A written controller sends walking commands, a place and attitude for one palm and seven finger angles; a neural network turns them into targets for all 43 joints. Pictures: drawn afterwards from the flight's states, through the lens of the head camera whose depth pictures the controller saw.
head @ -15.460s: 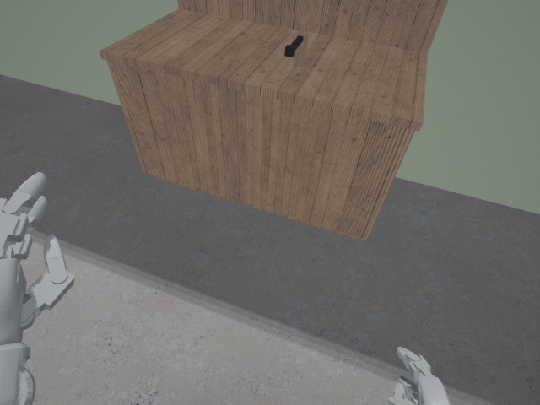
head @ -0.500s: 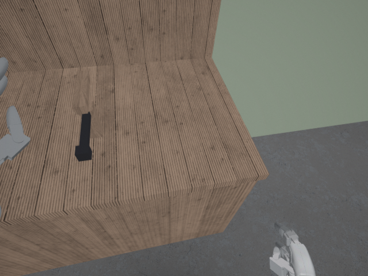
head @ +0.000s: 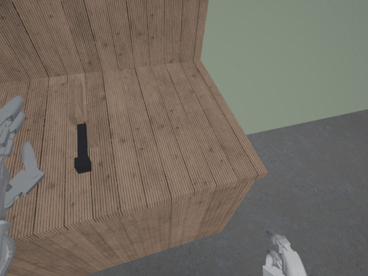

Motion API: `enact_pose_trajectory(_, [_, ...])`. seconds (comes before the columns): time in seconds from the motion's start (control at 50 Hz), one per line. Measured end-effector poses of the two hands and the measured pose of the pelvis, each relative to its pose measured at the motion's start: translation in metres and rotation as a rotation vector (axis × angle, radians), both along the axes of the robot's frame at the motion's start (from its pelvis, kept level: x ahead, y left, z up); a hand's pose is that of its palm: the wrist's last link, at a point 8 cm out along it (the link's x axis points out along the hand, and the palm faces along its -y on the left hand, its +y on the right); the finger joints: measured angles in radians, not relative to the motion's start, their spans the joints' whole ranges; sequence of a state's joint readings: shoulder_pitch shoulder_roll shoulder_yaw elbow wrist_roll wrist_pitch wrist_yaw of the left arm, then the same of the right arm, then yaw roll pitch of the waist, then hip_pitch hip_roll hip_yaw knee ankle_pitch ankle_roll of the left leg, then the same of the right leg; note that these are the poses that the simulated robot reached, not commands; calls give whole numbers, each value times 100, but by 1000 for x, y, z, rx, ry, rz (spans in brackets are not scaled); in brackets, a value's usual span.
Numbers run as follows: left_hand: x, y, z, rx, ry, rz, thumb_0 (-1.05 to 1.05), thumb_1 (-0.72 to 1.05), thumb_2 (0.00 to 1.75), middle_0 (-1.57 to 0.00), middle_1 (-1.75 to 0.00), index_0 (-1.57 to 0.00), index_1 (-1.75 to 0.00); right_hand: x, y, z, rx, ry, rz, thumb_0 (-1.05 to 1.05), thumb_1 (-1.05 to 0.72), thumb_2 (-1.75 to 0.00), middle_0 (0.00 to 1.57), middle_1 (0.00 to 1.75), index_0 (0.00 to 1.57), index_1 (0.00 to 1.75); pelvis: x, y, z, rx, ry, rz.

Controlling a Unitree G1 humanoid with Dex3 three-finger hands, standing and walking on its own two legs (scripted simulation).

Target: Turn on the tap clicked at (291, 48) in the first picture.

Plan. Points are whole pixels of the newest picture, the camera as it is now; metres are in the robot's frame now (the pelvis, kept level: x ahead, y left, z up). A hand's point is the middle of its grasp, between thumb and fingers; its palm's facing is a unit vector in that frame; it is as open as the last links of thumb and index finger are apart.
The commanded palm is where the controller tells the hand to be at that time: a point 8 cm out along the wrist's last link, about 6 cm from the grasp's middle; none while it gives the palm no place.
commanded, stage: come to a stop and stand still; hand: left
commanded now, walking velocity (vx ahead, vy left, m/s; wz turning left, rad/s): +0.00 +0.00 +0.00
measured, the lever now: (83, 164) +0.32 +0.26 +0.04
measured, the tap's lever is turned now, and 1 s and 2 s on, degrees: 0 0 0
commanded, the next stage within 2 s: look again from close up in 0.20 s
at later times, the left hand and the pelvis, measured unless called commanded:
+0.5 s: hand (42, 176) +0.22 +0.25 +0.15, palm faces +0.37 -0.85 -0.37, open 7.4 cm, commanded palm +0.16 +0.28 +0.17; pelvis +0.00 +0.00 +0.00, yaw +1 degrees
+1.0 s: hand (63, 178) +0.22 +0.22 +0.16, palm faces +0.34 -0.86 -0.37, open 7.4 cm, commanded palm +0.16 +0.25 +0.17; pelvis +0.00 -0.03 +0.00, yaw +0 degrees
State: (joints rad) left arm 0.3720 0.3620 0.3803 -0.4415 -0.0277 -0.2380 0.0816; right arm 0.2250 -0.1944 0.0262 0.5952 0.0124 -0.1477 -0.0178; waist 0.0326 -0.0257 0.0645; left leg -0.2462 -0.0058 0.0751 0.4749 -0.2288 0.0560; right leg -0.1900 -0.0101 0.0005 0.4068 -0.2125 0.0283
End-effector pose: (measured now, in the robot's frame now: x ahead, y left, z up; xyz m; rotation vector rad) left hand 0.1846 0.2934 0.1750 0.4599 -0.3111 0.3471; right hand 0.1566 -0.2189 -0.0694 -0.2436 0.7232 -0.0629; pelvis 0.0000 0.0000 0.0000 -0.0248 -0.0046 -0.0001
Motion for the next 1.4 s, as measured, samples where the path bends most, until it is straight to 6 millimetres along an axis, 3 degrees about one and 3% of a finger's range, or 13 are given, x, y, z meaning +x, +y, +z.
enact_pose_trajectory(0.12, [6,0,-10,-19,42,-27,2,89,89,-21,-30,-21,-31,22,12,11,11,-63,13,2,-90,-90,20,30,20,30,3,5,0,2,3,1])
enact_pose_trajectory(0.26, [3,4,-5,-6,32,-23,2,88,89,-21,-30,-21,-31,32,17,16,8,-77,34,1,-90,-90,20,30,20,30,5,5,1,0,5,6])
enact_pose_trajectory(0.7, [-1,-8,-6,-17,61,-18,2,88,89,-21,-30,-21,-31,6,-7,6,-4,-14,-27,1,-90,-90,20,30,20,30,2,-3,3,0,3,6])
enact_pose_trajectory(0.9, [1,-19,-5,-32,52,-16,2,89,89,-21,-30,-21,-31,4,-16,8,15,-25,-33,2,-90,-90,20,30,20,30,0,-16,3,6,3,-2])
enact_pose_trajectory(1.4, [-3,-77,-3,-4,94,-50,2,88,89,-21,-30,-21,-31,-5,-86,-4,-3,-13,-88,1,-90,-90,20,30,20,30,-4,-66,-5,5,20,0])
